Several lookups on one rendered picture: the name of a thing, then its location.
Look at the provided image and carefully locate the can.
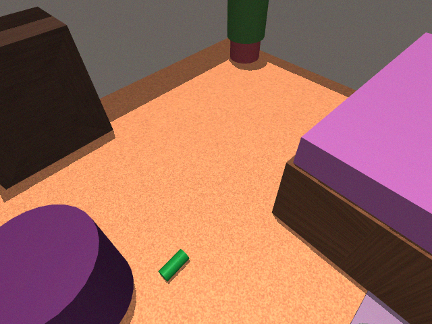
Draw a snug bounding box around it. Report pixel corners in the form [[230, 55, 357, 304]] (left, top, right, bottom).
[[159, 249, 189, 281]]

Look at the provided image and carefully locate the potted plant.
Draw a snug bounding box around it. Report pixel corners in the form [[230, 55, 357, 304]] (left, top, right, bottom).
[[227, 0, 269, 63]]

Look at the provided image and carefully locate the bed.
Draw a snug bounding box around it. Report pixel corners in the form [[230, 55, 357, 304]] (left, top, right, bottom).
[[272, 32, 432, 324]]

